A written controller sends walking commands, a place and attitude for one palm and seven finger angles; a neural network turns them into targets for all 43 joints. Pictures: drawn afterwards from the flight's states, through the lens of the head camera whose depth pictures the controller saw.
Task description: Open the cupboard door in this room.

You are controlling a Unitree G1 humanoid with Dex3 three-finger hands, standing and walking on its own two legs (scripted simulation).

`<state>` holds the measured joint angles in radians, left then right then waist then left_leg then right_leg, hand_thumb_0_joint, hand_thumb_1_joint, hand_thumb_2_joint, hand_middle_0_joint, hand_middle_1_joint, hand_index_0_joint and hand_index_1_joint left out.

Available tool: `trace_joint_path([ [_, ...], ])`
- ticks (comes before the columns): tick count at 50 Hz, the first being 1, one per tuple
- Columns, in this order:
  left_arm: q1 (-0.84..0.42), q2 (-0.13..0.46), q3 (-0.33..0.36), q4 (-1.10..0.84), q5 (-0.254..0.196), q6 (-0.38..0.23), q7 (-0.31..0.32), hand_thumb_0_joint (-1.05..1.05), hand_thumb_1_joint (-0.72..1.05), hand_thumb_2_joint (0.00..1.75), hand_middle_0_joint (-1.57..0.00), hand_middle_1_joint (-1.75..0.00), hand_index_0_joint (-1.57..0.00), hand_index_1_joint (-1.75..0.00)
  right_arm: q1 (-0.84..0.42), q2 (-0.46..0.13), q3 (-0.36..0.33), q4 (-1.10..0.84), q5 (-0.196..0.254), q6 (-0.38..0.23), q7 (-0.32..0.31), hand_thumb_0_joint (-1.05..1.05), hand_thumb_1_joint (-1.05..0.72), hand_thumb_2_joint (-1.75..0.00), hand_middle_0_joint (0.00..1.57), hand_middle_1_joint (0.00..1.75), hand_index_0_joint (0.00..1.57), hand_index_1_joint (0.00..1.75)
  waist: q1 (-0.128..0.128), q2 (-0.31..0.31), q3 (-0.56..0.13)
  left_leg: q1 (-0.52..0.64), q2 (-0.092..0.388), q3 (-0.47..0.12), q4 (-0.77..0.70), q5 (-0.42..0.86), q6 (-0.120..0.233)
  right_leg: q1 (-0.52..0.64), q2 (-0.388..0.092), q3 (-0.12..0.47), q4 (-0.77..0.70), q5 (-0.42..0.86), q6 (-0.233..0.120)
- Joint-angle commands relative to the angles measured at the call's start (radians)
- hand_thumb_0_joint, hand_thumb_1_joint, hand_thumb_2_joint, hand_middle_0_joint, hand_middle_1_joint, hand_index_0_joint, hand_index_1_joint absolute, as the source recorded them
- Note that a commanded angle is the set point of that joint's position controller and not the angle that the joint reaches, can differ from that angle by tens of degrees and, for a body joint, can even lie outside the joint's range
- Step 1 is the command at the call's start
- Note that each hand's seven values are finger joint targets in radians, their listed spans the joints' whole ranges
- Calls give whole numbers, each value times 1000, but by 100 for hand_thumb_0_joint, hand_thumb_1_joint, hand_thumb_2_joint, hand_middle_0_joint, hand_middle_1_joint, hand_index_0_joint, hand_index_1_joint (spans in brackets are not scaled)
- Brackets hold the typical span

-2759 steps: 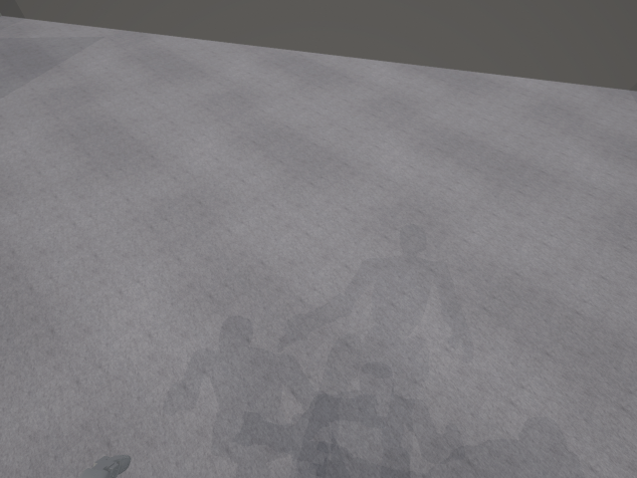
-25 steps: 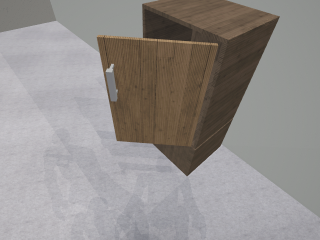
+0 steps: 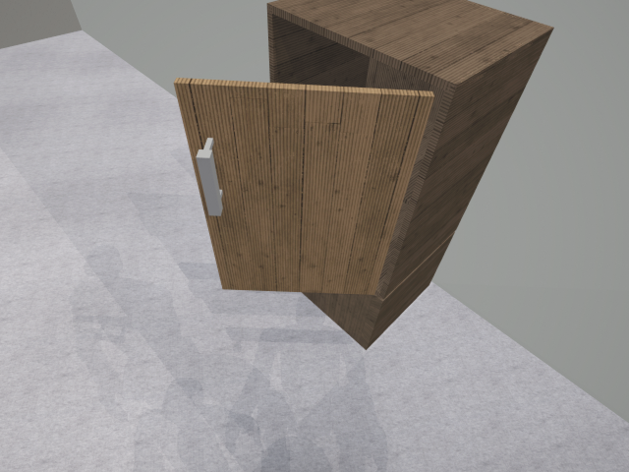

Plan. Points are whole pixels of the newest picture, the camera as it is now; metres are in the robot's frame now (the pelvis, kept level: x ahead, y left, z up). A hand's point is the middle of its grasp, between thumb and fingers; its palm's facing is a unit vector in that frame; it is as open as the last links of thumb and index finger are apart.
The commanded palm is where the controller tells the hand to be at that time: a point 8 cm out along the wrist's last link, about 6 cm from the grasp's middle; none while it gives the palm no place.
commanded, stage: shuffle to correct the standing spot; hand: left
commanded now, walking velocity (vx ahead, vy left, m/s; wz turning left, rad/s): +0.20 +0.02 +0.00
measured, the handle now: (212, 177) +0.61 +0.22 +0.00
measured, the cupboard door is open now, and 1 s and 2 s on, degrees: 44 44 44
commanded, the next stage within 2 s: come to a stop and stand still in 0.14 s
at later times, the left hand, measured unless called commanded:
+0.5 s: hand out of the picture +0.11 +0.18 -0.18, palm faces +0.08 -0.98 -0.19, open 7.2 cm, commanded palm none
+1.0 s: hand out of the picture +0.04 +0.14 -0.18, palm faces +0.08 -0.98 -0.19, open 7.4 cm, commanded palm none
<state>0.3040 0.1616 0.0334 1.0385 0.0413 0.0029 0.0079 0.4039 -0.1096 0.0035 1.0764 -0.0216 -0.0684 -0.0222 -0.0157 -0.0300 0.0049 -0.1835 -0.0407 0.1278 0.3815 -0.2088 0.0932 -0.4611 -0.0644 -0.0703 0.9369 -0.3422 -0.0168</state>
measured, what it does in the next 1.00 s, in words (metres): steps on the spot: right foot, then left foot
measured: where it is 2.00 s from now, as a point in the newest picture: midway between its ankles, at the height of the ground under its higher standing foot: outside the picture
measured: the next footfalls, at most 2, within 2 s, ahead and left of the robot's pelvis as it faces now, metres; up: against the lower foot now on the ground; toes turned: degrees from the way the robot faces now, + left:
right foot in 0.20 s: +0.13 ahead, -0.12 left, +0.00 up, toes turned -5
left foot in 0.52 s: +0.19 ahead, +0.12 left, +0.00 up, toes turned +7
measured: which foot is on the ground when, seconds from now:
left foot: down 0.00-0.20, up 0.22-0.50, down 0.52-0.88, up 0.90-1.00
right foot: up 0.00-0.18, down 0.20-0.52, up 0.54-0.82, down 0.84-1.00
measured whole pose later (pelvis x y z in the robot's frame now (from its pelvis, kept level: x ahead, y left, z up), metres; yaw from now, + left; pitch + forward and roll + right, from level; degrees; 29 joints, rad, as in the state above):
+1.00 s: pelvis +0.05 -0.03 -0.01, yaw +1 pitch -1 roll +1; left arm 0.35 0.13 0.01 1.02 0.03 0.01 0.03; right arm 0.23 -0.17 -0.04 1.03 -0.02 0.05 -0.02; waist 0.01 0.01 -0.01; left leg -0.37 0.03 0.04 0.67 -0.32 -0.01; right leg -0.18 0.01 -0.07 0.51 -0.32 -0.05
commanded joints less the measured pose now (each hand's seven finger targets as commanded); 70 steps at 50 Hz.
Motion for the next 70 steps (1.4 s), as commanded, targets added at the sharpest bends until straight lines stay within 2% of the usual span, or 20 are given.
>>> trace_joint_path([
  [1,-58,2,-3,-87,-14,-29,-10,0,90,90,-20,-30,-20,-30,108,-134,-29,1,-1,-13,-10,0,-90,-90,20,30,20,30,-10,101,48,62,291,-247,-176,214,140,-46,-13,-4,-145,3,5],
  [5,-98,3,4,-105,-14,-29,-10,0,90,90,-20,-30,-20,-30,97,-140,-35,13,-5,1,-5,0,-90,-90,20,30,20,30,-6,92,90,-20,293,-247,-165,74,128,62,6,-16,-262,18,1],
  [8,-9,25,17,-76,-12,-39,-5,0,90,90,-20,-30,-20,-30,61,-123,-31,9,1,9,-2,0,-90,-90,20,30,20,30,48,26,64,-139,223,-191,-33,-45,62,316,28,-21,-453,104,-4],
  [9,65,72,27,-52,-10,-48,3,0,90,90,-20,-30,-20,-30,54,-101,-25,2,9,6,3,0,-90,-90,20,30,20,30,81,-67,26,-264,163,-131,98,-118,25,490,-53,89,-502,68,-33],
  [10,168,147,42,-25,-10,-57,10,0,90,90,-20,-30,-20,-30,50,-72,-22,-22,13,4,11,0,-90,-90,20,30,20,30,110,-266,-16,-456,42,-16,320,-273,-31,647,-271,376,-593,11,-129],
  [11,232,204,56,-22,-18,-52,19,0,90,90,-20,-30,-20,-30,6,-107,-35,-53,2,13,15,0,-90,-90,20,30,20,30,126,-260,-16,-524,35,-24,574,-420,-47,616,-418,542,-720,-7,-223],
  [13,121,138,44,-45,-22,-57,24,0,90,90,-20,-30,-20,-30,-41,-108,-47,-51,-3,28,22,0,-90,-90,20,30,20,30,74,-130,86,-517,106,-111,728,-278,-54,394,-353,430,-768,-78,-215],
  [17,-19,58,20,-92,-15,-61,28,0,90,90,-20,-30,-20,-30,24,-28,-32,-17,1,61,22,0,-90,-90,20,30,20,30,-21,-61,90,-271,120,-80,561,-110,-106,153,-217,92,-716,412,-141],
  [24,-3,142,36,-92,-18,-6,29,0,90,90,-20,-30,-20,-30,10,-88,-51,-55,11,66,6,0,-90,-90,20,30,20,30,-3,-28,6,14,85,-38,87,158,-123,145,-137,54,-429,365,-75],
  [26,73,60,19,-102,-30,14,29,0,90,90,-20,-30,-20,-30,-8,-207,-67,-98,7,53,-5,0,-90,-90,20,30,20,30,27,271,-55,48,378,-320,3,698,29,98,1,-29,-221,-102,25],
  [27,72,67,15,-97,-30,19,36,0,90,90,-20,-30,-20,-30,-32,-224,-67,-111,2,59,-10,0,-90,-90,20,30,20,30,16,245,-61,-17,418,-338,-25,721,105,128,22,12,-73,-261,23],
  [33,64,54,20,-72,-20,36,25,0,90,90,-20,-30,-20,-30,-169,-194,-65,-145,-3,63,-28,0,-90,-90,20,30,20,30,21,166,-74,-33,354,-254,-28,508,115,64,31,72,87,-152,37],
  [37,48,35,16,-89,-16,39,16,0,90,90,-20,-30,-20,-30,-152,-215,-84,-139,-7,72,-28,0,-90,-90,20,30,20,30,-4,149,-97,-4,361,-292,-58,273,110,104,27,36,-105,-183,34],
  [40,146,24,15,-55,-16,29,14,0,90,90,-20,-30,-20,-30,-183,-206,-86,-136,-4,87,-14,0,-90,-90,20,30,20,30,38,116,-65,-139,280,-237,-45,-36,31,289,47,-8,-418,-8,18],
  [41,172,54,17,-48,-9,19,18,0,90,90,-20,-30,-20,-30,-189,-170,-79,-140,3,91,-9,0,-90,-90,20,30,20,30,49,25,-30,-220,207,-189,31,-118,-19,339,13,59,-569,50,6],
  [42,154,114,19,-57,-2,12,23,0,90,90,-20,-30,-20,-30,-199,-106,-67,-157,15,99,-4,0,-90,-90,20,30,20,30,36,-180,9,-277,100,-89,163,-190,-86,274,-149,279,-687,-51,-55],
  [43,92,151,18,-84,-11,7,26,0,90,90,-20,-30,-20,-30,-238,-88,-58,-175,11,106,5,0,-90,-90,20,30,20,30,33,-217,70,-258,71,-79,249,-201,-106,127,-251,355,-766,-125,-116],
  [48,24,83,-3,-73,-20,-26,29,0,90,90,-20,-30,-20,-30,-177,-69,-47,-96,8,95,8,0,-90,-90,20,30,20,30,0,-129,70,-169,76,-96,325,-120,-102,169,-140,183,-645,328,-106],
  [57,83,62,-15,22,-37,-19,22,0,90,90,-20,-30,-20,-30,-103,-89,-14,8,10,57,-19,0,-90,-90,20,30,20,30,35,121,54,-34,152,-165,-6,141,-78,271,-45,115,-598,223,-13],
  [70,93,33,-15,51,-34,-15,22,0,90,90,-20,-30,-20,-30,-9,-59,-12,40,4,70,-13,0,-90,-90,20,30,20,30,20,-8,133,-75,114,-148,-32,-61,-84,180,-44,133,-695,-95,-23],
])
